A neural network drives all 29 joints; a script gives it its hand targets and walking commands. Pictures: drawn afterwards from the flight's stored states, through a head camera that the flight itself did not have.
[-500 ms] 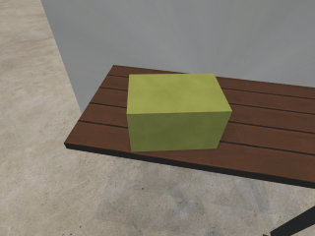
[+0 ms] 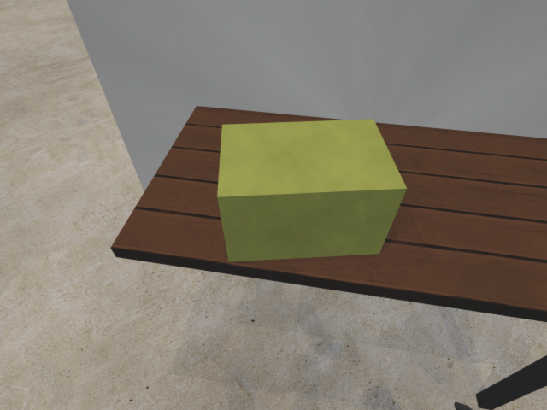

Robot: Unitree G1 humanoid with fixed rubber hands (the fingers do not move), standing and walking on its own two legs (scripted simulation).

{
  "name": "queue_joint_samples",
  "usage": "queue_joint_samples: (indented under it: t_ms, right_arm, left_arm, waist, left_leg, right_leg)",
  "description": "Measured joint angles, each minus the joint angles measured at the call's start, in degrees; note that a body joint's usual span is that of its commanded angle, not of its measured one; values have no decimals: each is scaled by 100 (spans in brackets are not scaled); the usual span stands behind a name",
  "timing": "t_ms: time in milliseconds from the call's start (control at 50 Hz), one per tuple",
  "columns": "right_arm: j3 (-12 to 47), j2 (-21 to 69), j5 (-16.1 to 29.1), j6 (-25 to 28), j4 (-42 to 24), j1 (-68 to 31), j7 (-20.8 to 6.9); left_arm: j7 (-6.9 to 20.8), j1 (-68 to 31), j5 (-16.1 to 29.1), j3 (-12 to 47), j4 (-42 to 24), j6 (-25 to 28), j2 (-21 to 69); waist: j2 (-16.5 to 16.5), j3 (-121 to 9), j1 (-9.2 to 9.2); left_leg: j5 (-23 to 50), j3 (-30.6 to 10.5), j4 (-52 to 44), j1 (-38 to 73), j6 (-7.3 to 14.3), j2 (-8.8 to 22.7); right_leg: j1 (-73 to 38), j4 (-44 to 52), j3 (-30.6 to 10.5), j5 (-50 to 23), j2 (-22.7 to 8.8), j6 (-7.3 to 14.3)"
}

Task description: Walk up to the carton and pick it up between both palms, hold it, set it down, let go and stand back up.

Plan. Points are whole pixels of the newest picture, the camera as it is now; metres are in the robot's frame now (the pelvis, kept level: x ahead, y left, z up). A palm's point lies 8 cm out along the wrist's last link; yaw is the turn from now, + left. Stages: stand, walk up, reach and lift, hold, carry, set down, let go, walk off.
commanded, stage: stand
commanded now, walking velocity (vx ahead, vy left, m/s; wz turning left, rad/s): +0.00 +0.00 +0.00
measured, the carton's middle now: (301, 189) +0.50 +0.00 +0.02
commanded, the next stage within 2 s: none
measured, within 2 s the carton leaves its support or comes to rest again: neither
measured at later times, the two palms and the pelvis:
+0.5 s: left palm out of the picture +0.05 +0.30 -0.11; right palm out of the picture +0.12 -0.29 -0.11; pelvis +0.00 +0.00 +0.00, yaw +0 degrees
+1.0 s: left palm out of the picture +0.06 +0.30 -0.11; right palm out of the picture +0.12 -0.29 -0.11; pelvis +0.01 +0.00 +0.00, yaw +0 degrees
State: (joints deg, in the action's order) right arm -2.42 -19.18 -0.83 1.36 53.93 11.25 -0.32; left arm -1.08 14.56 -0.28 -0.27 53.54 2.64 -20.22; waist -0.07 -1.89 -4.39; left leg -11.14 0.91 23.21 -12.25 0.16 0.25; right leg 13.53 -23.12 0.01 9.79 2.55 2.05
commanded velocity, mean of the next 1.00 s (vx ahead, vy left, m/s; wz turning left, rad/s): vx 0.00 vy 0.00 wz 0.00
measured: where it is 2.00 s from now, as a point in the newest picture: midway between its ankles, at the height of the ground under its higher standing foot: outside the picture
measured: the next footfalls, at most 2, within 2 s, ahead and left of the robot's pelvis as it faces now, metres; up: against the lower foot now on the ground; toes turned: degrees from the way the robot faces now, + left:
none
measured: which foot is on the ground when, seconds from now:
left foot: down 0.00-1.00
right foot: down 0.00-1.00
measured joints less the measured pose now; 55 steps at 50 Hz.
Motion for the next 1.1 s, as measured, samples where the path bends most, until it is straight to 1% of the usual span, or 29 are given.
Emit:
queue_joint_samples:
  t_ms: [160,1100]
  right_arm:
    - [0,-13,0,3,121,-5,-6]
    - [0,-39,0,3,229,-218,20]
  left_arm:
    - [0,-3,0,24,21,8,0]
    - [0,-110,0,64,60,30,-2]
  waist:
    - [-1,1,0]
    - [-37,4,0]
  left_leg:
    - [-27,0,0,0,0,0]
    - [-106,0,0,0,0,0]
  right_leg:
    - [0,0,0,22,0,0]
    - [-1,4,-1,97,-1,1]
